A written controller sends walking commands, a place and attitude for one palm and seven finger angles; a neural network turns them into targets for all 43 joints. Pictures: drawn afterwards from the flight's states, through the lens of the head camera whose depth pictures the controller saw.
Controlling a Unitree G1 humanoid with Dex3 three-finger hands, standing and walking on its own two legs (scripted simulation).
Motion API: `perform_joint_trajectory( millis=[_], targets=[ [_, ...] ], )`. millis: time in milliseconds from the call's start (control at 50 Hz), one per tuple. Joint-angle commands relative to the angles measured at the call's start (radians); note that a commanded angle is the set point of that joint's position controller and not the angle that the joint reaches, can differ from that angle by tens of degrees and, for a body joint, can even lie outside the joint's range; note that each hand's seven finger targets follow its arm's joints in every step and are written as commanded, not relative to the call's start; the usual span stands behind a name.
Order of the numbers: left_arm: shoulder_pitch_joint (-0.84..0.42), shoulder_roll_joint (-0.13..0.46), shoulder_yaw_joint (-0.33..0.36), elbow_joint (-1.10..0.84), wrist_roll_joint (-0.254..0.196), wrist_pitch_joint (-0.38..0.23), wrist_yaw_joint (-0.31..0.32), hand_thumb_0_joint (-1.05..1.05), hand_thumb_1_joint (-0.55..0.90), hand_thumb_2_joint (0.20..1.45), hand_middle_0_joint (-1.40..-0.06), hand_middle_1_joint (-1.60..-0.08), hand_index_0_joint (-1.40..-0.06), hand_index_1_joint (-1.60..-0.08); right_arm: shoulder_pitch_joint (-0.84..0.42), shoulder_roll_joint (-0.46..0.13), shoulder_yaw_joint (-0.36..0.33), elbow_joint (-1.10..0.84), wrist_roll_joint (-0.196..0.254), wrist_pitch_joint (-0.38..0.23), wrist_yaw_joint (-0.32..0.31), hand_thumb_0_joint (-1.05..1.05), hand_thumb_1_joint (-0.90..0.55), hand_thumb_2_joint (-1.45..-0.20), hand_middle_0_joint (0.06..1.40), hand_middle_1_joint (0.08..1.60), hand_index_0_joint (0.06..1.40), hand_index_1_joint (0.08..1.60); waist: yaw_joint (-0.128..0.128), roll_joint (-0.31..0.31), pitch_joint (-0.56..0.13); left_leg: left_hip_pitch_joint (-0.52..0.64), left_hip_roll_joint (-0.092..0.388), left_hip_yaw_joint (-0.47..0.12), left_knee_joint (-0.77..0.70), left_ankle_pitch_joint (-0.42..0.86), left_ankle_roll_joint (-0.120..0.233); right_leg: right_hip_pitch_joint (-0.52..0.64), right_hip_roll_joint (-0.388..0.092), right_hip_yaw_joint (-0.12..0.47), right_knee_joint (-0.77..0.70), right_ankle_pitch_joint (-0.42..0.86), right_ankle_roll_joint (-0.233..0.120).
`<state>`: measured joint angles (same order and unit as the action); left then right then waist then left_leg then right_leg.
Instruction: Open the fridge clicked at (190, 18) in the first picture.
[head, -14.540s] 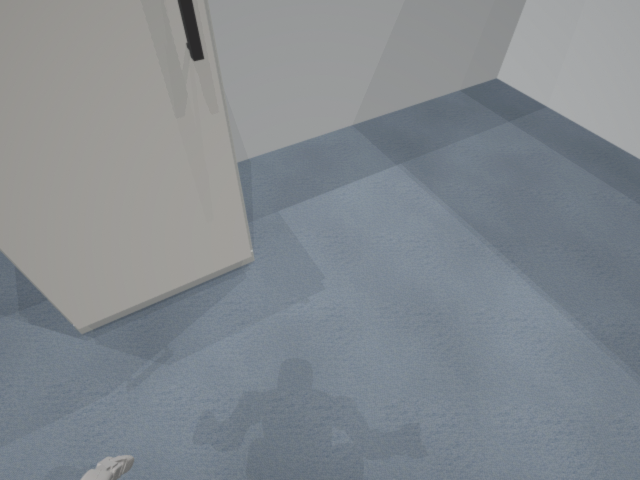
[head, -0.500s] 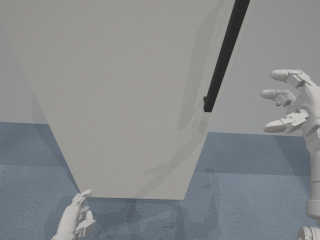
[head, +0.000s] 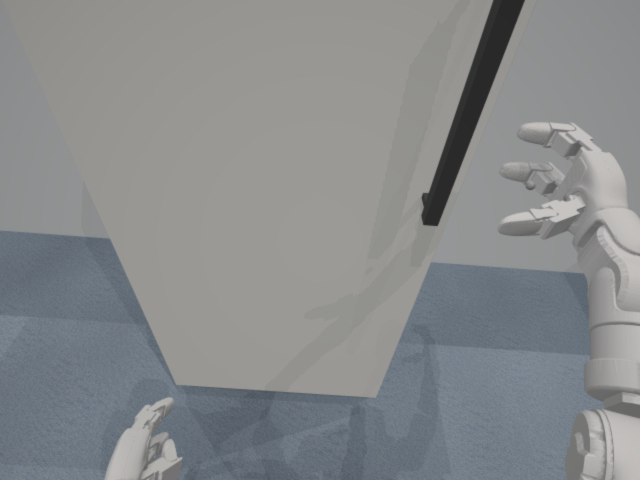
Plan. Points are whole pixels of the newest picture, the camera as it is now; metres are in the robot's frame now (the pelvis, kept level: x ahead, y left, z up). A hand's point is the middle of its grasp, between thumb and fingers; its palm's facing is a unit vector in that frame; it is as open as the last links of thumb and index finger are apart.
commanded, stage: move the hooked fingers beside the handle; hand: right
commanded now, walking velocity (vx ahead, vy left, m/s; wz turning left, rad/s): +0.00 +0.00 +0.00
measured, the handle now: (464, 103) +0.49 -0.13 +0.27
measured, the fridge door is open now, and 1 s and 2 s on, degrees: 0 0 0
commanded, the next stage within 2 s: feel for the door with the fingertips in 1.08 s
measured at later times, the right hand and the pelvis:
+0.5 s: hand (508, 166) +0.44 -0.19 +0.22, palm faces +0.02 +1.00 -0.01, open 14.0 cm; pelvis +0.01 +0.00 +0.00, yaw +1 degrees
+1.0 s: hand (511, 169) +0.43 -0.19 +0.22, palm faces +0.03 +1.00 +0.00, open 14.0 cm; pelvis +0.01 +0.00 +0.00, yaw +1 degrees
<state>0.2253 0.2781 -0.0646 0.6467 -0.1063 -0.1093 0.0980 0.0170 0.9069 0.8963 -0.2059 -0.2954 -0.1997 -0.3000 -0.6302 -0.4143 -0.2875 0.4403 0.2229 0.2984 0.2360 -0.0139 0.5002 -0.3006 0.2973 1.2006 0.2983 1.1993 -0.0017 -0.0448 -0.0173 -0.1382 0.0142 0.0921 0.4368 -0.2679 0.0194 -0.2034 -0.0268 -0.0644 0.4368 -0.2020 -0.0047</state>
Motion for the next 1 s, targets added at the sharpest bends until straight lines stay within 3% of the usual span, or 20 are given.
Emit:
perform_joint_trajectory(
  millis=[0, 40, 80, 120, 240, 260, 300, 360, 420, 440, 480, 540, 600, 640, 660, 700, 820, 920, 940, 980],
  targets=[
    [-0.1, 0.115, 0.047, -0.15, 0.01, -0.046, 0.005, 0.0, 0.9, 0.9, -0.2, -0.3, -0.2, -0.3, -0.51, -0.273, -0.086, -0.174, 0.001, -0.092, -0.024, 0.0, 0.5, -0.3, 0.3, 1.2, 0.3, 1.2, 0.005, 0.029, -0.274, -0.027, -0.003, -0.059, -0.069, 0.278, 0.005, 0.193, 0.021, 0.065, -0.034, 0.184, -0.042],
    [-0.092, 0.114, 0.048, -0.149, 0.009, -0.043, 0.002, 0.0, 0.9, 0.9, -0.2, -0.3, -0.2, -0.3, -0.544, -0.225, -0.037, -0.157, -0.001, -0.103, -0.023, 0.0, 0.5, -0.3, 0.3, 1.2, 0.3, 1.2, 0.016, 0.031, -0.271, -0.032, -0.004, -0.057, -0.069, 0.29, 0.005, 0.193, 0.02, 0.061, -0.03, 0.19, -0.043],
    [-0.082, 0.119, 0.05, -0.144, 0.011, -0.036, 0.003, 0.0, 0.9, 0.9, -0.2, -0.3, -0.2, -0.3, -0.538, -0.275, -0.081, -0.108, -0.007, -0.104, -0.029, 0.0, 0.5, -0.3, 0.3, 1.2, 0.3, 1.2, 0.007, 0.035, -0.272, -0.022, -0.003, -0.063, -0.068, 0.299, 0.004, 0.18, 0.021, 0.06, -0.033, 0.19, -0.043],
    [-0.075, 0.117, 0.052, -0.143, 0.009, -0.034, 0.003, 0.0, 0.9, 0.9, -0.2, -0.3, -0.2, -0.3, -0.57, -0.229, -0.039, -0.087, -0.013, -0.109, -0.028, 0.0, 0.5, -0.3, 0.3, 1.2, 0.3, 1.2, 0.018, 0.018, -0.266, -0.043, -0.004, -0.059, -0.066, 0.292, 0.005, 0.187, 0.019, 0.059, -0.03, 0.188, -0.042],
    [-0.042, 0.125, 0.06, -0.132, 0.013, -0.023, 0.001, 0.0, 0.9, 0.9, -0.2, -0.3, -0.2, -0.3, -0.63, -0.238, -0.036, -0.029, -0.019, -0.141, -0.034, 0.0, 0.5, -0.3, 0.3, 1.2, 0.3, 1.2, 0.03, 0.05, -0.286, -0.033, -0.005, -0.063, -0.066, 0.323, 0.002, 0.179, 0.017, 0.052, -0.022, 0.207, -0.049],
    [-0.037, 0.124, 0.061, -0.133, 0.014, -0.024, 0.0, 0.0, 0.9, 0.9, -0.2, -0.3, -0.2, -0.3, -0.648, -0.249, -0.048, -0.039, -0.022, -0.149, -0.036, 0.0, 0.5, -0.3, 0.3, 1.2, 0.3, 1.2, 0.025, 0.025, -0.303, -0.02, -0.005, -0.064, -0.059, 0.345, 0.005, 0.185, 0.02, 0.054, -0.02, 0.227, -0.048],
    [-0.033, 0.122, 0.062, -0.14, 0.015, -0.023, -0.003, 0.0, 0.9, 0.9, -0.2, -0.3, -0.2, -0.3, -0.618, -0.259, -0.066, -0.041, -0.023, -0.156, -0.036, 0.0, 0.5, -0.3, 0.3, 1.2, 0.3, 1.2, 0.015, 0.02, -0.326, -0.007, -0.006, -0.064, -0.056, 0.353, 0.006, 0.191, 0.02, 0.054, -0.022, 0.234, -0.046],
    [-0.026, 0.13, 0.065, -0.142, 0.015, -0.014, -0.004, 0.0, 0.9, 0.9, -0.2, -0.3, -0.2, -0.3, -0.555, -0.299, -0.105, -0.009, -0.022, -0.16, -0.031, 0.0, 0.5, -0.3, 0.3, 1.2, 0.3, 1.2, 0.003, 0.073, -0.306, 0.019, -0.007, -0.063, -0.055, 0.373, 0.002, 0.157, 0.018, 0.047, -0.029, 0.24, -0.049],
    [-0.028, 0.125, 0.066, -0.148, 0.011, -0.013, -0.007, 0.0, 0.9, 0.9, -0.2, -0.3, -0.2, -0.3, -0.577, -0.246, -0.057, -0.043, -0.024, -0.157, -0.026, 0.0, 0.5, -0.3, 0.3, 1.2, 0.3, 1.2, 0.015, 0.019, -0.292, -0.016, -0.01, -0.061, -0.056, 0.356, 0.006, 0.179, 0.017, 0.048, -0.027, 0.236, -0.047],
    [-0.028, 0.127, 0.07, -0.151, 0.012, -0.013, -0.007, 0.0, 0.9, 0.9, -0.2, -0.3, -0.2, -0.3, -0.554, -0.254, -0.07, -0.043, -0.017, -0.158, -0.025, 0.0, 0.5, -0.3, 0.3, 1.2, 0.3, 1.2, 0.011, 0.05, -0.296, -0.011, -0.012, -0.06, -0.06, 0.365, 0.004, 0.181, 0.015, 0.043, -0.023, 0.247, -0.051],
    [-0.031, 0.127, 0.069, -0.152, 0.011, -0.012, -0.005, 0.0, 0.9, 0.9, -0.2, -0.3, -0.2, -0.3, -0.571, -0.276, -0.085, -0.08, -0.017, -0.154, -0.024, 0.0, 0.5, -0.3, 0.3, 1.2, 0.3, 1.2, 0.01, 0.01, -0.311, -0.004, -0.012, -0.066, -0.059, 0.366, 0.004, 0.189, 0.018, 0.041, -0.026, 0.243, -0.049],
    [-0.031, 0.128, 0.07, -0.154, 0.011, -0.011, -0.005, 0.0, 0.9, 0.9, -0.2, -0.3, -0.2, -0.3, -0.549, -0.28, -0.089, -0.08, -0.013, -0.15, -0.027, 0.0, 0.5, -0.3, 0.3, 1.2, 0.3, 1.2, 0.011, 0.047, -0.293, -0.007, -0.016, -0.06, -0.065, 0.357, 0.003, 0.179, 0.015, 0.042, -0.027, 0.242, -0.051],
    [-0.029, 0.126, 0.066, -0.146, 0.011, -0.009, -0.002, 0.0, 0.9, 0.9, -0.2, -0.3, -0.2, -0.3, -0.582, -0.262, -0.071, -0.08, -0.018, -0.143, -0.025, 0.0, 0.5, -0.3, 0.3, 1.2, 0.3, 1.2, 0.022, 0.008, -0.288, -0.027, -0.015, -0.062, -0.065, 0.344, 0.004, 0.188, 0.018, 0.045, -0.027, 0.23, -0.048],
    [-0.024, 0.129, 0.069, -0.142, 0.009, -0.011, 0.001, 0.0, 0.9, 0.9, -0.2, -0.3, -0.2, -0.3, -0.581, -0.243, -0.052, -0.04, -0.011, -0.139, -0.021, 0.0, 0.5, -0.3, 0.3, 1.2, 0.3, 1.2, 0.033, 0.06, -0.269, -0.048, -0.02, -0.059, -0.077, 0.315, 0.001, 0.184, 0.014, 0.044, -0.024, 0.206, -0.052],
    [-0.023, 0.133, 0.068, -0.142, 0.012, -0.011, 0.002, 0.0, 0.9, 0.9, -0.2, -0.3, -0.2, -0.3, -0.614, -0.277, -0.074, -0.067, -0.013, -0.144, -0.022, 0.0, 0.5, -0.3, 0.3, 1.2, 0.3, 1.2, 0.028, 0.033, -0.295, -0.03, -0.016, -0.064, -0.071, 0.331, 0.002, 0.185, 0.017, 0.046, -0.025, 0.215, -0.05],
    [-0.031, 0.124, 0.064, -0.149, 0.013, -0.013, 0.0, 0.0, 0.9, 0.9, -0.2, -0.3, -0.2, -0.3, -0.624, -0.242, -0.046, -0.094, -0.018, -0.149, -0.02, 0.0, 0.5, -0.3, 0.3, 1.2, 0.3, 1.2, 0.027, -0.016, -0.323, -0.028, -0.015, -0.062, -0.062, 0.339, 0.008, 0.21, 0.02, 0.052, -0.023, 0.235, -0.046],
    [-0.032, 0.123, 0.061, -0.143, 0.011, -0.007, -0.001, 0.0, 0.9, 0.9, -0.2, -0.3, -0.2, -0.3, -0.592, -0.219, -0.036, -0.033, -0.011, -0.134, -0.023, 0.0, 0.5, -0.3, 0.3, 1.2, 0.3, 1.2, 0.026, 0.022, -0.282, -0.05, -0.018, -0.057, -0.066, 0.319, 0.007, 0.191, 0.017, 0.058, -0.025, 0.215, -0.044],
    [-0.036, 0.122, 0.06, -0.147, 0.014, 0.003, -0.002, 0.0, 0.9, 0.9, -0.2, -0.3, -0.2, -0.3, -0.585, -0.24, -0.055, -0.019, -0.018, -0.13, -0.036, 0.0, 0.5, -0.3, 0.3, 1.2, 0.3, 1.2, 0.019, 0.037, -0.274, -0.04, -0.016, -0.059, -0.065, 0.321, 0.005, 0.17, 0.017, 0.055, -0.029, 0.213, -0.044],
    [-0.032, 0.125, 0.062, -0.146, 0.014, 0.006, -0.002, 0.0, 0.9, 0.9, -0.2, -0.3, -0.2, -0.3, -0.586, -0.254, -0.063, -0.013, -0.017, -0.138, -0.039, 0.0, 0.5, -0.3, 0.3, 1.2, 0.3, 1.2, 0.021, 0.069, -0.275, -0.031, -0.016, -0.058, -0.072, 0.315, 0.003, 0.165, 0.017, 0.051, -0.027, 0.207, -0.047],
    [-0.037, 0.12, 0.06, -0.151, 0.014, 0.004, -0.001, 0.0, 0.9, 0.9, -0.2, -0.3, -0.2, -0.3, -0.628, -0.243, -0.05, -0.047, -0.022, -0.147, -0.04, 0.0, 0.5, -0.3, 0.3, 1.2, 0.3, 1.2, 0.023, 0.031, -0.296, -0.032, -0.015, -0.063, -0.068, 0.313, 0.006, 0.182, 0.017, 0.057, -0.029, 0.21, -0.047]
  ],
)
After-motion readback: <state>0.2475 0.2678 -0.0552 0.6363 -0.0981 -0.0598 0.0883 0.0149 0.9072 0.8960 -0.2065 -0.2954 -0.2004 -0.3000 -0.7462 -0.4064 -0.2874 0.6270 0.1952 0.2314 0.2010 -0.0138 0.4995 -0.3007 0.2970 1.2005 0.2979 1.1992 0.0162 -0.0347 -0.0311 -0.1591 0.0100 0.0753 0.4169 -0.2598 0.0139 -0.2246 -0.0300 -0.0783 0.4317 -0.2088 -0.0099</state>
